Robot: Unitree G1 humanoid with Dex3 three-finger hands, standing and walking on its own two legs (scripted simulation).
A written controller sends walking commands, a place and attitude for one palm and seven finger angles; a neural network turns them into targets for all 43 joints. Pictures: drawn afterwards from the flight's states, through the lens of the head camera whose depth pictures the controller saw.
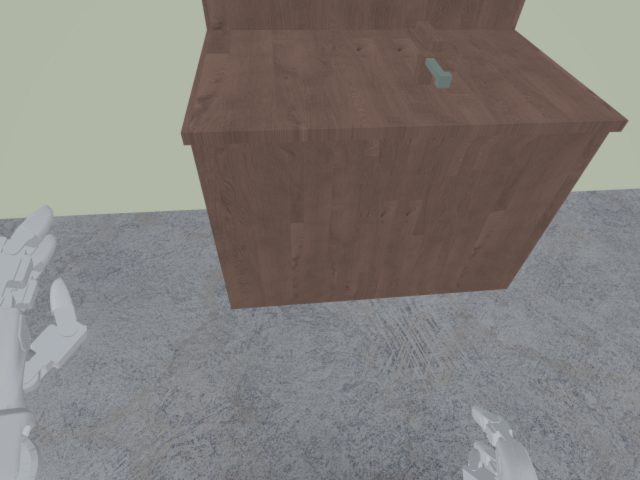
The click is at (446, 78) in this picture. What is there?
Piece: tap's lever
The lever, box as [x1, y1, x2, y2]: [434, 72, 451, 87]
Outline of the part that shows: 437,72 434,82 437,87 448,87 451,79 451,75 449,72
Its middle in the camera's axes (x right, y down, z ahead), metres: +0.28 -0.36 +0.89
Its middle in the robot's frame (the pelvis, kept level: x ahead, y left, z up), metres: +0.93 -0.22 +0.09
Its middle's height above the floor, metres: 0.86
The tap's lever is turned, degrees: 0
